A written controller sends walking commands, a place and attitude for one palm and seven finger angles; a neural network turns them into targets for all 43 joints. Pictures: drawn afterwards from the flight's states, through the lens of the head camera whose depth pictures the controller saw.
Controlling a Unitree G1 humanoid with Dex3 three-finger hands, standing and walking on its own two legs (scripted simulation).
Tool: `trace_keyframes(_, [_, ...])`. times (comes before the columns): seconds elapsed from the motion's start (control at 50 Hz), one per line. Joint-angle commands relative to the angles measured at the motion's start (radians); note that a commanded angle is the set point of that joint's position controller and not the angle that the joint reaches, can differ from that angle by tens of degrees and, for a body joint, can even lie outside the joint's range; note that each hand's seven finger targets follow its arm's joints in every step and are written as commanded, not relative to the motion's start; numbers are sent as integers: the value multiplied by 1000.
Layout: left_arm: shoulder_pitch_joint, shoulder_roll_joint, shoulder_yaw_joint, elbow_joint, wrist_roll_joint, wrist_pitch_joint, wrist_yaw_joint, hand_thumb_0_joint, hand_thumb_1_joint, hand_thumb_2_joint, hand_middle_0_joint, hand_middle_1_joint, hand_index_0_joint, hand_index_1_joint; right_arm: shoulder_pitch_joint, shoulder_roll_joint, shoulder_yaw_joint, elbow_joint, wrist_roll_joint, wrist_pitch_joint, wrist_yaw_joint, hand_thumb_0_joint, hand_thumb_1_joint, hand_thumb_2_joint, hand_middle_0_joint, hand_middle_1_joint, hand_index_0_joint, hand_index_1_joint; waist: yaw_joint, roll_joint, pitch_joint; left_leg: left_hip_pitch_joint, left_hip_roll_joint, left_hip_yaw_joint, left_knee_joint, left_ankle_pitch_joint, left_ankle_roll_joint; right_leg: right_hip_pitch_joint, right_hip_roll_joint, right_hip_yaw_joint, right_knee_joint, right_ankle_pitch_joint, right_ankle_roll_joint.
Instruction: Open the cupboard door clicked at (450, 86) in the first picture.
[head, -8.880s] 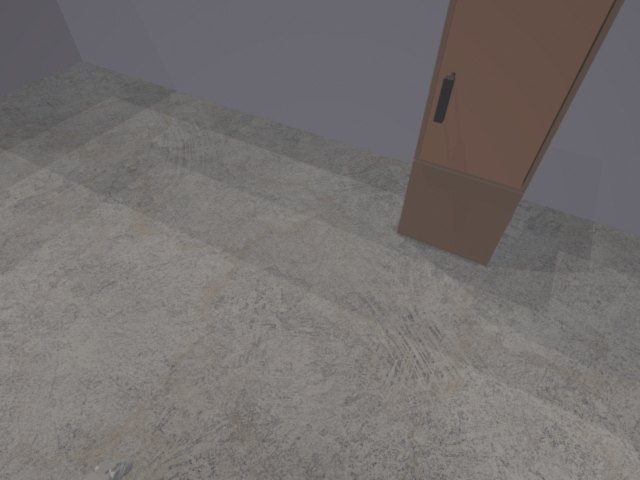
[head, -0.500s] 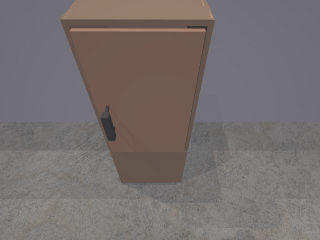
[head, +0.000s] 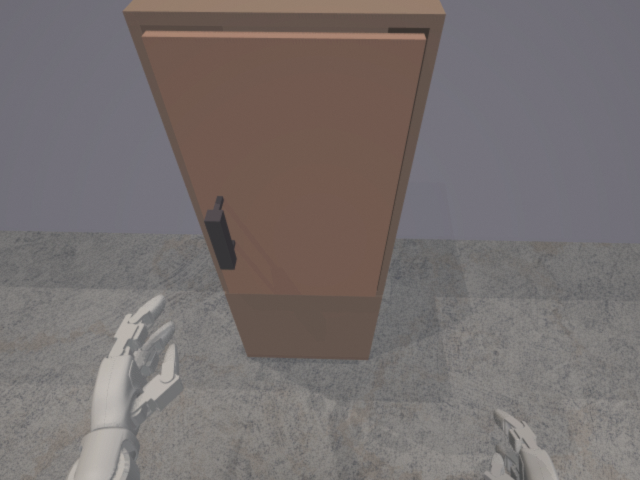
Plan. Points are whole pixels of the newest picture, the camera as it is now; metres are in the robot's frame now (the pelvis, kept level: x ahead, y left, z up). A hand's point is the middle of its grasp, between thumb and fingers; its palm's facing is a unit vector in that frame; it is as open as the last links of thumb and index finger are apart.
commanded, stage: raise the hand with hooked fingers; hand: left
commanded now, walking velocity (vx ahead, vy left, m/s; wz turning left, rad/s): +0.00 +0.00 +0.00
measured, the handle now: (224, 232) +0.54 +0.21 -0.07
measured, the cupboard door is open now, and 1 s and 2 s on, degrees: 0 0 0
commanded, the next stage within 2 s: move the hooked fingers beside the handle in 1.86 s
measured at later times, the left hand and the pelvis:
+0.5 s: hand (166, 433) +0.19 +0.21 -0.05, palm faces -0.10 -1.00 +0.00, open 10.5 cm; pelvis -0.06 +0.01 -0.09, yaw +0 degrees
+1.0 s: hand (111, 412) +0.21 +0.28 -0.04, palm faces +0.05 -1.00 -0.06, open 13.3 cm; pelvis -0.05 +0.03 -0.08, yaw +0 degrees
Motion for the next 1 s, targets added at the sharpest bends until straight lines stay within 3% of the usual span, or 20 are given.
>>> trace_keyframes(0.0, [339, 78, 109, 65, -61, -265, -247, 0, 597, 770, -222, -495, -222, -495, -69, -134, -64, -214, -1, -58, 39, 0, -900, -900, 200, 300, 200, 300, 104, -118, -106, -207, -45, -23, 175, 243, -19, -57, 11, 22, 148, 420, -3])
trace_keyframes(0.02, [276, 85, 89, 41, -68, -318, -310, 0, 573, 760, -223, -510, -223, -510, -80, -138, -59, -240, 1, -61, 48, 0, -900, -900, 200, 300, 200, 300, 86, -50, -132, -246, -51, -21, 225, 220, -20, -102, 9, 36, 189, 391, -9])
trace_keyframes(0.06, [184, 158, 151, -14, -90, -334, -354, 0, 527, 740, -227, -540, -227, -540, -92, -141, -61, -294, 9, -61, 43, 0, -900, -900, 200, 300, 200, 300, 83, -35, -218, -333, -55, -3, 308, 151, -4, -145, 2, 91, 221, 282, -1])
trace_keyframes(0.12, [-58, 221, 190, -232, -139, -331, -346, 0, 457, 710, -232, -585, -232, -585, -96, -138, -55, -359, 10, -60, 24, 0, -900, -900, 200, 300, 200, 300, 55, 13, -293, -411, -44, -17, 397, 46, 13, -212, 3, 165, 215, 31, 9])
trace_keyframes(0.18, [-178, 224, 171, -475, -157, -377, -303, 0, 387, 680, -237, -630, -237, -630, -62, -126, -41, -350, 3, -65, 1, 0, -900, -900, 200, 300, 200, 300, 16, 123, -366, -349, -14, -46, 444, 56, 32, -280, 24, 145, 244, 1, -1])
trace_keyframes(0.2, [-225, 228, 143, -544, -160, -380, -302, 0, 363, 670, -238, -645, -238, -645, -51, -133, -35, -344, -2, -66, -8, 0, -900, -900, 200, 300, 200, 300, -10, 103, -366, -354, -5, -58, 465, 65, 38, -304, 32, 143, 261, 21, -2])
trace_keyframes(0.22, [-180, 227, 132, -546, -147, -370, -301, 0, 340, 660, -240, -660, -240, -660, -35, -135, -34, -330, -3, -64, -14, 0, -900, -900, 200, 300, 200, 300, -16, 97, -374, -351, 1, -62, 467, 65, 42, -315, 35, 139, 256, 20, -4])
trace_keyframes(0.24, [-144, 195, 90, -522, -136, -353, -309, 0, 317, 650, -242, -675, -242, -675, -31, -137, -28, -321, 0, -65, -18, 0, -900, -900, 200, 300, 200, 300, -30, 94, -342, -358, 5, -71, 462, 61, 43, -338, 40, 119, 261, 18, -7])
trace_keyframes(0.28, [-151, 209, 65, -463, -116, -290, -330, 0, 270, 630, -245, -705, -245, -705, -28, -149, -20, -303, 9, -63, -28, 0, -900, -900, 200, 300, 200, 300, -50, 102, -283, -404, 8, -81, 460, 12, 44, -379, 45, 103, 251, -37, -4])
trace_keyframes(0.32, [-123, 224, 76, -364, -118, -192, -360, 0, 223, 610, -248, -735, -248, -735, -27, -155, -12, -299, 20, -53, -35, 0, -900, -900, 200, 300, 200, 300, -43, 79, -251, -436, 5, -94, 445, -20, 42, -386, 49, 88, 239, -77, -2])
trace_keyframes(0.4, [34, 261, 198, -220, -159, 18, -369, 0, 130, 570, -255, -795, -255, -795, -67, -147, -13, -347, 40, -17, -39, 0, -900, -900, 200, 300, 200, 300, 44, -25, -300, -460, -14, -93, 382, -12, 34, -261, 41, 80, 197, -110, 7])
trace_keyframes(0.44, [28, 276, 250, -282, -178, 46, -332, 0, 83, 550, -258, -825, -258, -825, -73, -130, -13, -368, 40, -7, -35, 0, -900, -900, 200, 300, 200, 300, 62, -24, -338, -444, -18, -84, 363, 3, 31, -229, 29, 79, 187, -108, 15])
trace_keyframes(0.5, [-17, 284, 287, -342, -179, -18, -250, 0, 13, 520, -263, -870, -263, -870, -65, -110, -9, -354, 26, -14, -32, 0, -900, -900, 200, 300, 200, 300, 68, -19, -329, -429, -4, -100, 353, 28, 29, -257, 44, 47, 225, -80, 5])
trace_keyframes(0.56, [-50, 254, 234, -350, -140, -130, -211, 0, -57, 490, -268, -915, -268, -915, -29, -113, -7, -323, 12, -29, -21, 0, -900, -900, 200, 300, 200, 300, 34, 23, -287, -409, 0, -106, 342, 4, 27, -345, 50, 18, 257, -86, -1])
trace_keyframes(0.62, [-136, 250, 162, -309, -111, -196, -249, 0, -127, 460, -273, -960, -273, -960, -7, -147, -2, -307, 9, -38, -20, 0, -900, -900, 200, 300, 200, 300, -13, 59, -236, -418, -1, -115, 349, -84, 30, -443, 52, 9, 273, -143, -7])
trace_keyframes(0.7, [-153, 278, 168, -234, -142, -171, -336, 0, -220, 420, -280, -1020, -280, -1020, 16, -181, -7, -313, 26, -45, -36, 0, -900, -900, 200, 300, 200, 300, -19, 42, -243, -419, -5, -126, 331, -152, 32, -447, 51, 13, 260, -173, -7])
trace_keyframes(0.74, [-149, 324, 219, -282, -155, -147, -356, 0, -267, 400, -283, -1050, -283, -1050, 22, -187, -9, -324, 30, -47, -38, 0, -900, -900, 200, 300, 200, 300, 10, 93, -327, -358, -6, -129, 307, -87, 28, -400, 50, 0, 270, -104, -9])
trace_keyframes(0.82, [-121, 371, 297, -351, -175, -128, -328, 0, -360, 360, -290, -1110, -290, -1110, 25, -179, -10, -333, 24, -39, -32, 0, -900, -900, 200, 300, 200, 300, 46, 137, -394, -268, 0, -140, 299, 85, 12, -367, 57, -24, 298, 17, -15])
trace_keyframes(0.9, [-116, 328, 287, -293, -168, -126, -289, 0, -453, 320, -297, -1170, -297, -1170, 25, -168, -10, -321, 17, -23, -18, 0, -900, -900, 200, 300, 200, 300, 23, 115, -318, -287, 3, -146, 310, 110, 2, -406, 66, -39, 307, 32, -14])
trace_keyframes(0.98, [-186, 314, 241, -193, -141, -102, -326, 0, -500, 300, -300, -1200, -300, -1200, 34, -187, -5, -320, 19, -7, -15, 0, -900, -900, 200, 300, 200, 300, -14, 100, -261, -329, 4, -146, 312, 36, 2, -453, 63, -41, 301, -1, -7])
